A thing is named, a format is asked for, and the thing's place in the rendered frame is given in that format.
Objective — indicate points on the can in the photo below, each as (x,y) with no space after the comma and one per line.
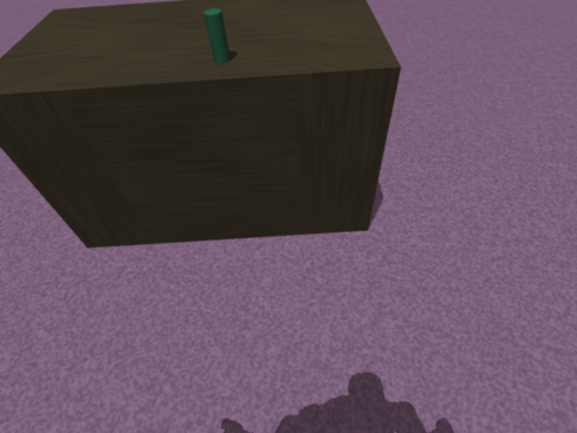
(217,37)

